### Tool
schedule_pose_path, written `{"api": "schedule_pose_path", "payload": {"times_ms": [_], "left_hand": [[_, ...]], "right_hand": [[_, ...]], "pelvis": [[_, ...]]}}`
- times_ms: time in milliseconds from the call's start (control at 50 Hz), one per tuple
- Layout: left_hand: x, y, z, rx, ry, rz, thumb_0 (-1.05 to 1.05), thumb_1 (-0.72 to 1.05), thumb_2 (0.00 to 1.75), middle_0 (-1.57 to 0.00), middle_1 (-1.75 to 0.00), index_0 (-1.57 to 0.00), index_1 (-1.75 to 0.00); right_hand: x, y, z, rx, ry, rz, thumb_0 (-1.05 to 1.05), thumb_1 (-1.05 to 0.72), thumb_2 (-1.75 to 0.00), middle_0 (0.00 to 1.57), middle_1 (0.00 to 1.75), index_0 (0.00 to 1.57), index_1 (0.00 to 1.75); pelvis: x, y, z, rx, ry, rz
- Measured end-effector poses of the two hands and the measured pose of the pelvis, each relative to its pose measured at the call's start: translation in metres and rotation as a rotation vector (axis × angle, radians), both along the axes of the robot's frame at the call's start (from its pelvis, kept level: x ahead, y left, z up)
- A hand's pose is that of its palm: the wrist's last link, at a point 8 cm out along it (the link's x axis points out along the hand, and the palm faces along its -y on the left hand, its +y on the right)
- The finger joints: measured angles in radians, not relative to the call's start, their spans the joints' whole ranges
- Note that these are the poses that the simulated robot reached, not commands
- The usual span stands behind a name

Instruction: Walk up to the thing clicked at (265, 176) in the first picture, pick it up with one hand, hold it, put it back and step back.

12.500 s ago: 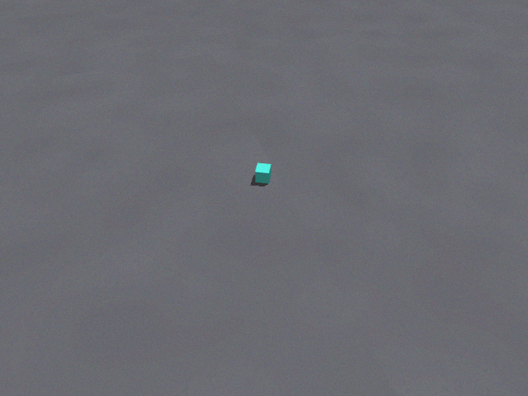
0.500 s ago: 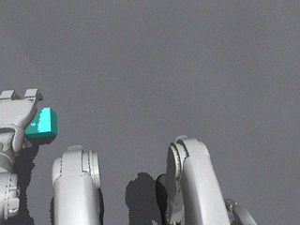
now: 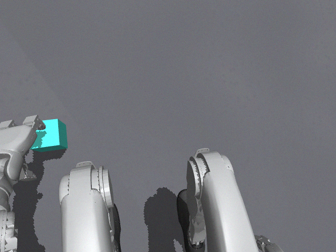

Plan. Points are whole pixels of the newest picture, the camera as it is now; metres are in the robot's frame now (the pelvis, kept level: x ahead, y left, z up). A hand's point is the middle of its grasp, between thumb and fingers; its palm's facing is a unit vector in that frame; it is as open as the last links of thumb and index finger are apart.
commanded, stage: approach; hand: left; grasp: from above
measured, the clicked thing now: (49, 136) +0.42 +0.31 -0.30
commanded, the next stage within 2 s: close in in 0.40 s
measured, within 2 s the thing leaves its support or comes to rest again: neither
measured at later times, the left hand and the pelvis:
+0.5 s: hand (29, 115) +0.45 +0.31 -0.16, palm faces -0.41 -0.05 -0.91, open 14.0 cm; pelvis +0.00 +0.01 -0.01, yaw +0 degrees
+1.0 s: hand (35, 143) +0.39 +0.32 -0.22, palm faces -0.48 -0.09 -0.88, open 14.1 cm; pelvis -0.01 +0.00 -0.03, yaw -1 degrees
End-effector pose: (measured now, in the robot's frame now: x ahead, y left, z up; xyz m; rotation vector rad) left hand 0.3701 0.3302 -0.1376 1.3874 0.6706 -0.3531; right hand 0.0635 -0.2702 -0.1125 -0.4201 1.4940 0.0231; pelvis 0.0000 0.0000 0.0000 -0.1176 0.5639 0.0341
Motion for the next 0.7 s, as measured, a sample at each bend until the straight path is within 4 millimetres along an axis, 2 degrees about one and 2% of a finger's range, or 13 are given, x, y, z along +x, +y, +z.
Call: {"api": "schedule_pose_path", "payload": {"times_ms": [100,180,260,340,420,480,540,620,700], "left_hand": [[-0.028,0.007,-0.003,-0.046,-0.136,-0.099,0.00,-0.44,0.91,-0.17,-0.93,-0.17,-0.92],[-0.035,0.014,-0.003,-0.014,-0.222,-0.114,0.00,-0.45,0.92,-0.17,-0.91,-0.17,-0.91],[-0.022,0.017,0.001,0.057,-0.285,-0.077,0.00,-0.47,0.95,-0.16,-0.92,-0.15,-0.92],[0.008,0.011,0.014,0.123,-0.323,-0.022,0.00,-0.49,0.97,-0.15,-0.94,-0.14,-0.94],[0.047,-0.004,0.027,0.146,-0.289,0.007,0.00,-0.51,0.98,-0.13,-0.97,-0.13,-0.97],[0.075,-0.016,0.033,0.148,-0.245,0.007,0.00,-0.51,0.98,-0.11,-1.00,-0.11,-0.99],[0.090,-0.027,0.030,0.132,-0.182,0.001,0.00,-0.50,0.97,-0.11,-1.01,-0.11,-1.00],[0.089,-0.035,0.020,0.092,-0.111,-0.022,0.00,-0.48,0.94,-0.11,-1.02,-0.12,-1.00],[0.067,-0.033,0.009,0.064,-0.041,-0.056,0.00,-0.46,0.92,-0.12,-1.00,-0.14,-0.98]], "right_hand": [[0.031,-0.008,-0.001,-0.065,-0.046,0.064,0.00,-0.90,-0.89,0.20,0.30,0.20,0.30],[0.064,-0.007,-0.003,-0.094,-0.135,0.112,0.00,-0.90,-0.89,0.20,0.30,0.20,0.30],[0.093,0.002,-0.004,-0.087,-0.228,0.147,0.00,-0.90,-0.89,0.20,0.30,0.20,0.30],[0.103,0.012,-0.003,-0.049,-0.273,0.160,0.00,-0.91,-0.89,0.20,0.30,0.20,0.30],[0.090,0.017,-0.003,-0.015,-0.263,0.130,0.00,-0.91,-0.89,0.20,0.30,0.20,0.30],[0.067,0.016,-0.003,-0.001,-0.227,0.078,0.00,-0.91,-0.89,0.20,0.30,0.20,0.30],[0.036,0.013,-0.002,0.006,-0.165,0.016,0.00,-0.91,-0.89,0.20,0.30,0.20,0.30],[-0.004,0.010,0.000,0.012,-0.053,-0.059,0.00,-0.91,-0.89,0.20,0.30,0.20,0.30],[-0.031,0.008,0.005,0.015,0.046,-0.083,0.00,-0.91,-0.89,0.20,0.30,0.20,0.30]], "pelvis": [[-0.002,0.003,-0.012,-0.010,-0.030,0.006],[-0.003,0.006,-0.020,-0.006,-0.044,0.013],[-0.004,0.007,-0.023,-0.005,-0.035,0.017],[-0.004,0.007,-0.020,0.000,-0.016,0.020],[-0.003,0.007,-0.013,0.000,0.008,0.014],[-0.001,0.006,-0.009,-0.004,0.023,0.004],[0.002,0.006,-0.007,-0.008,0.030,-0.001],[0.005,0.005,-0.002,-0.007,0.033,-0.001],[0.004,0.003,0.002,0.001,0.022,-0.002]]}}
